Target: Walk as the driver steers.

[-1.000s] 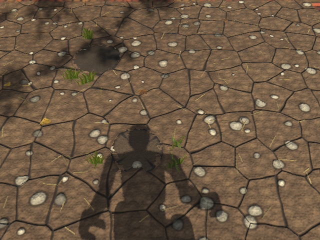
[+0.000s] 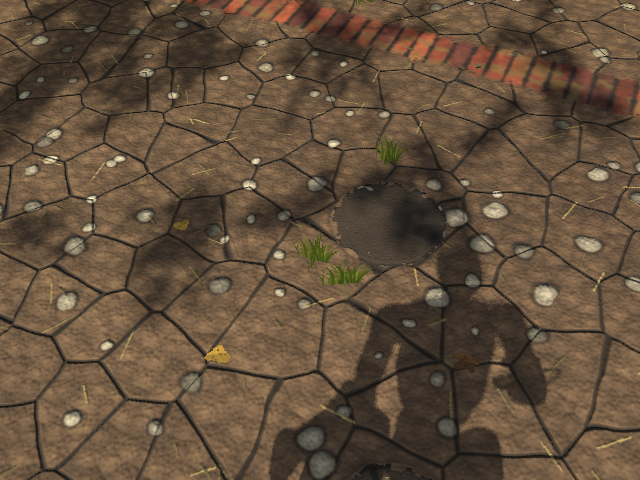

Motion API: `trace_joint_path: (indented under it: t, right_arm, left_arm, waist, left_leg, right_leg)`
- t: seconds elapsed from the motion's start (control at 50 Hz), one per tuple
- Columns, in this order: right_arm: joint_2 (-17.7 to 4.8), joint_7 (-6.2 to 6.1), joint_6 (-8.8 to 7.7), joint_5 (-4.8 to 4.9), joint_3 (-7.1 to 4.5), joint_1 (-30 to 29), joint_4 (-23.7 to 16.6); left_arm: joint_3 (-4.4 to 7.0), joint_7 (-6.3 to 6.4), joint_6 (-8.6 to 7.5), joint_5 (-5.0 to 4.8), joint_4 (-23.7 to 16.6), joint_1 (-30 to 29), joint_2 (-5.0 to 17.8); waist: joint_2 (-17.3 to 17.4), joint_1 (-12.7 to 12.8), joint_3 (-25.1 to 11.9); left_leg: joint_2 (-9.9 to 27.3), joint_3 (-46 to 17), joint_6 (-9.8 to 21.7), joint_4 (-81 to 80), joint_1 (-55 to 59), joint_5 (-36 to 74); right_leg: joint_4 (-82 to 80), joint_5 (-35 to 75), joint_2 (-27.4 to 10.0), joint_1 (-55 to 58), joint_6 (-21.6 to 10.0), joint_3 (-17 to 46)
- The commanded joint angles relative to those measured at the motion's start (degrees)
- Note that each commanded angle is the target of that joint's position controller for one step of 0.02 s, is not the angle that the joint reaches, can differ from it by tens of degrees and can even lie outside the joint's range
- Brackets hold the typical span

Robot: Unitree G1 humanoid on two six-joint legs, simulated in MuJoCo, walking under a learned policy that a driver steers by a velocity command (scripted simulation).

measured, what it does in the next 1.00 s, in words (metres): walks ahead: left foot, then right foot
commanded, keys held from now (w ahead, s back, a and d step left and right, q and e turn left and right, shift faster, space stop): w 1.00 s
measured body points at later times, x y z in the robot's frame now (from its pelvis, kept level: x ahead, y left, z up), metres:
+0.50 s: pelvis +0.28 +0.06 +0.00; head +0.30 +0.07 +0.45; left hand +0.45 +0.32 -0.11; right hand +0.31 -0.22 -0.12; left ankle +0.24 +0.15 -0.75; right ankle +0.44 -0.12 -0.69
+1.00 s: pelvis +0.56 -0.01 +0.00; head +0.58 -0.01 +0.45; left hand +0.59 +0.27 -0.12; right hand +0.71 -0.27 -0.11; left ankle +0.69 +0.18 -0.68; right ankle +0.53 -0.09 -0.75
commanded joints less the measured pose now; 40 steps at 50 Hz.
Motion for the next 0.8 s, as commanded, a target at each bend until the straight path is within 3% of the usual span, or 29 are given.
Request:
trace_joint_path:
  t: [0.02, 0.08, 0.12, 0.14, 0.16, 0.18, 0.2, 0.22, 0.24, 0.26, 0.28, 0.3, 0.32, 0.38, 0.44, 0.5, 0.56, 0.62, 0.66, 0.68, 0.7, 0.72, 0.74, 0.76, 0.78, 0.8]
  right_arm:
    - [-2.0, 0.65, -1.13, 0.44, -0.05, -6.3, -4.9]
    - [-2.7, 1.42, -1.42, 0.79, -0.17, -9.9, -6.5]
    - [-3.9, 1.83, -1.66, 0.75, -0.55, -9.4, -6.7]
    - [-5.0, 1.81, -1.75, 0.58, -1.08, -6.6, -6.1]
    - [-6.8, 1.56, -1.73, 0.27, -2.16, -0.2, -4.1]
    - [-9.8, 1.01, -1.60, -0.10, -3.46, 9.1, -1.7]
    - [-15.8, 0.47, -1.18, -1.31, -4.74, 16.8, -0.8]
    - [-13.6, 0.73, -0.79, -0.16, -4.21, 18.6, 0.4]
    - [-10.1, 0.79, -0.72, 0.18, -2.94, 15.2, 0.1]
    - [-8.4, 0.71, -0.70, 0.11, -2.32, 11.5, -0.4]
    - [-7.1, 0.94, -0.79, -0.30, -1.81, 8.1, -0.5]
    - [-5.1, 1.23, -1.12, -0.73, -1.22, 5.8, -0.6]
    - [-5.9, 1.23, -1.37, -0.92, -1.42, 4.6, -0.5]
    - [-6.7, 1.13, -2.41, -0.47, -1.84, 4.9, 1.0]
    - [-7.9, 0.48, -2.31, -0.32, -2.11, 7.2, 2.7]
    - [-9.1, -0.04, -1.94, 0.11, -2.31, 9.9, 4.5]
    - [-9.8, -0.21, -1.34, 0.59, -2.50, 13.5, 6.8]
    - [-10.3, -0.56, -0.36, 0.85, -2.80, 14.6, 8.5]
    - [-11.0, -0.80, 0.30, 0.83, -3.01, 13.8, 8.9]
    - [-10.8, -0.92, 0.68, 0.79, -2.85, 12.9, 8.9]
    - [-9.1, -1.13, 0.85, 0.23, -2.03, 13.2, 8.3]
    - [-3.6, -0.70, -0.13, -0.59, -0.16, 19.2, 6.8]
    - [-2.4, -0.42, -1.28, -0.16, 0.37, 19.7, 7.9]
    - [-8.4, -0.02, -2.23, 1.47, -1.22, 14.5, 6.7]
    - [-8.9, 0.05, -2.64, 2.19, -1.30, 9.5, 5.1]
    - [-8.3, -0.18, -2.54, 1.46, -1.28, 7.2, 4.6]
  left_arm:
    - [2.17, 0.41, -0.45, -0.61, -2.8, -0.7, 10.4]
    - [2.18, 0.49, 0.46, -0.83, -1.2, 1.7, 10.8]
    - [2.47, 0.76, 1.14, -0.88, -0.6, 1.7, 11.7]
    - [2.62, 0.90, 1.43, -0.91, -0.6, 0.9, 12.3]
    - [2.45, 1.03, 1.66, -0.98, -0.7, 0.1, 12.1]
    - [1.67, 1.17, 1.61, -0.31, -1.5, -0.3, 10.3]
    - [-0.16, 0.99, 0.68, 0.87, -3.6, 3.8, 4.9]
    - [-0.61, 0.63, -0.52, 0.19, -2.9, 5.1, 4.4]
    - [0.90, 0.22, -1.27, -1.25, -3.8, 0.7, 9.9]
    - [0.95, 0.05, -1.56, -1.73, -5.0, -3.8, 10.1]
    - [0.95, 0.18, -1.42, -1.01, -5.2, -5.7, 9.3]
    - [1.29, 0.46, -0.73, -0.05, -4.9, -6.1, 8.8]
    - [1.08, 0.38, -0.12, -0.13, -4.7, -3.9, 7.6]
    - [0.78, 0.65, 1.09, 0.26, -4.8, -5.0, 5.8]
    - [0.42, 0.41, 0.91, 0.74, -6.6, -11.1, 4.9]
    - [-0.18, -0.28, 0.30, 0.40, -8.1, -17.3, 3.8]
    - [-0.33, -1.02, -0.03, -0.07, -9.9, -22.1, 4.2]
    - [-0.10, -1.85, -0.38, -0.09, -11.3, -23.8, 5.4]
    - [0.54, -1.97, -0.60, 0.00, -10.6, -20.2, 7.0]
    - [1.54, -1.72, -0.65, 0.16, -8.8, -14.1, 8.6]
    - [2.93, -1.18, -0.61, 0.43, -6.2, -4.7, 11.7]
    - [4.37, -0.75, -0.27, 1.24, -5.2, 2.7, 17.7]
    - [3.84, -0.87, 0.23, 0.00, -4.0, 5.2, 15.0]
    - [2.61, -0.81, 0.27, -0.36, -4.5, 2.1, 11.7]
    - [2.09, -0.58, 0.33, 0.00, -5.5, -2.3, 10.1]
    - [1.58, -0.66, 0.23, 0.56, -5.9, -5.8, 8.6]
  waist:
    - [-6.2, 0.1, 0.9]
    - [-6.5, 0.5, 2.1]
    - [-7.2, -0.9, 1.7]
    - [-7.5, -3.0, 0.0]
    - [-6.8, -6.6, -4.0]
    - [-5.3, -10.7, -10.6]
    - [6.4, -11.0, -20.2]
    - [13.9, -10.9, -25.0]
    - [8.3, -11.1, -16.2]
    - [5.3, -10.0, -9.8]
    - [2.0, -8.2, -5.3]
    - [1.2, -6.4, -2.7]
    - [4.2, -4.5, -2.9]
    - [2.2, -3.4, -1.5]
    - [0.5, -4.9, 0.2]
    - [0.5, -7.2, 1.4]
    - [0.4, -8.8, 2.6]
    - [1.0, -8.3, 2.7]
    - [2.3, -5.9, 0.3]
    - [2.1, -2.4, -3.4]
    - [0.6, 1.3, -10.3]
    - [-10.3, 0.7, -20.2]
    - [-17.7, 1.5, -25.1]
    - [-12.4, 2.1, -17.0]
    - [-9.4, 0.9, -10.2]
    - [-6.2, -0.8, -5.1]
  left_leg:
    - [-1.7, 2.1, -0.4, -7.4, 3.8, 7.4]
    - [-2.5, 2.0, 0.9, -11.2, 3.3, 5.4]
    - [-3.2, 2.3, 2.4, -13.3, 5.5, 1.6]
    - [-4.4, 3.4, 3.4, -14.5, 10.3, 0.4]
    - [-5.8, 4.8, 5.0, -16.2, 19.9, 1.1]
    - [-2.5, 1.8, 7.4, -14.4, 34.7, 2.5]
    - [12.5, -19.9, 14.8, -13.7, 57.3, 0.9]
    - [17.8, -38.3, 20.0, -22.2, 61.8, -7.8]
    - [15.6, -32.8, 17.3, -23.9, 55.5, -13.2]
    - [13.0, -24.9, 15.3, -25.2, 47.5, -11.7]
    - [10.5, -19.7, 14.4, -27.3, 39.6, -7.5]
    - [7.8, -15.5, 12.8, -29.5, 34.0, -3.2]
    - [7.9, -14.1, 13.7, -31.2, 30.5, -1.1]
    - [7.0, -9.1, 14.7, -34.2, 26.6, 4.2]
    - [5.8, -4.9, 13.7, -35.2, 27.3, 7.2]
    - [4.4, -1.6, 12.1, -35.6, 27.4, 5.7]
    - [6.4, -2.0, 11.8, -34.3, 32.1, 4.6]
    - [9.0, -2.9, 10.6, -30.6, 38.6, 8.5]
    - [8.9, -2.5, 9.3, -25.7, 40.7, 19.1]
    - [6.8, -0.6, 8.1, -18.4, 40.0, 27.8]
    - [3.8, 1.8, 6.2, -6.3, 33.8, 25.9]
    - [-3.3, 4.8, 2.2, 16.0, 12.0, 5.9]
    - [-9.3, -0.6, 0.7, 28.1, -0.2, -27.9]
    - [-5.6, -4.1, 1.7, 32.9, -6.5, -27.0]
    - [-2.5, -2.2, 2.5, 31.6, -7.8, -22.0]
    - [-0.3, -0.9, 2.4, 28.0, -6.1, -17.6]
  right_leg:
    - [-5.9, 13.1, -13.8, -2.2, -8.6, 7.2]
    - [-3.8, 14.4, -16.2, 2.7, -7.8, 8.0]
    - [-1.0, 19.1, -17.6, 5.7, -6.8, 8.3]
    - [2.5, 26.5, -17.2, 6.2, -6.0, 7.4]
    - [10.0, 34.5, -15.1, 4.9, -4.8, 5.1]
    - [22.0, 31.8, -12.4, -2.0, -2.9, 2.9]
    - [44.2, 9.6, -5.3, -22.6, 1.0, -0.6]
    - [55.6, -21.4, -0.9, -34.0, 1.9, 4.7]
    - [59.8, -19.8, -4.6, -39.8, 1.2, 6.9]
    - [58.4, -14.7, -7.3, -40.4, 0.7, 5.3]
    - [54.8, -10.5, -9.1, -38.5, 1.0, 4.3]
    - [51.6, -7.3, -10.6, -35.4, 1.1, 4.6]
    - [50.3, -5.4, -11.2, -32.2, 1.8, 4.7]
    - [45.2, -1.2, -11.6, -31.8, 3.4, 4.2]
    - [34.1, 8.8, -11.3, -33.7, 4.1, 3.8]
    - [23.6, 16.9, -9.2, -30.5, 3.8, 2.1]
    - [18.6, 17.6, -8.1, -30.7, 3.0, 2.1]
    - [15.3, 12.0, -7.5, -31.3, 0.9, 2.4]
    - [14.0, 7.7, -5.6, -25.2, -0.7, 0.6]
    - [12.6, 7.8, -3.7, -16.3, -2.1, -1.3]
    - [14.6, 10.0, -6.0, -1.4, -4.4, 0.8]
    - [15.8, 7.3, -20.7, 23.0, -12.7, 22.4]
    - [5.7, -3.4, -26.0, 29.3, -17.0, 42.0]
    - [3.3, -10.9, -24.1, 23.6, -14.0, 37.5]
    - [2.1, -10.0, -22.1, 15.3, -11.9, 30.1]
    - [-0.1, -5.5, -20.0, 6.7, -11.2, 24.6]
